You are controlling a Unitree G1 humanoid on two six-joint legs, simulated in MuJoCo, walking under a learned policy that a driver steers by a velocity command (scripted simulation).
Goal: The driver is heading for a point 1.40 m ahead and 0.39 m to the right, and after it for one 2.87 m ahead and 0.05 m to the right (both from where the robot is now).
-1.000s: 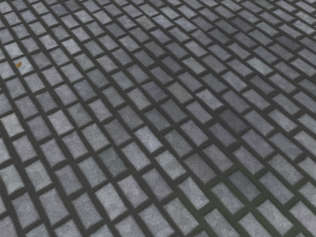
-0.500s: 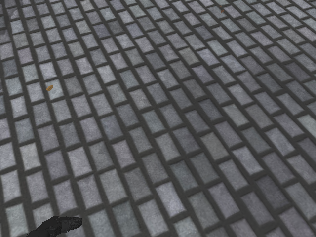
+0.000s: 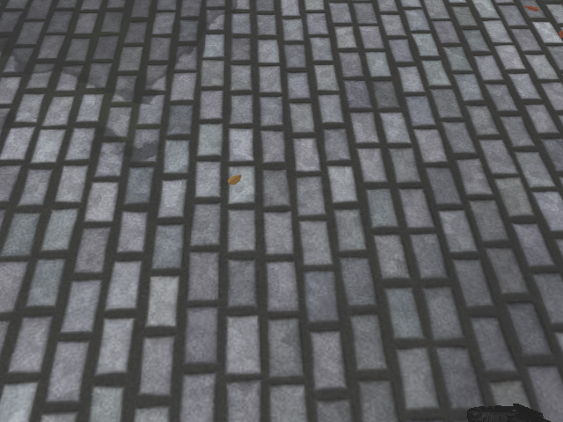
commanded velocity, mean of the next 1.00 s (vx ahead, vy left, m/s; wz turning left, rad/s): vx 0.35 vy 0.00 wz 0.04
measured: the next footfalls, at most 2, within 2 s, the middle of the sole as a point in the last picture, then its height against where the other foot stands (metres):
right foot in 0.50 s outside the picture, level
left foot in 0.94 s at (262, 394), level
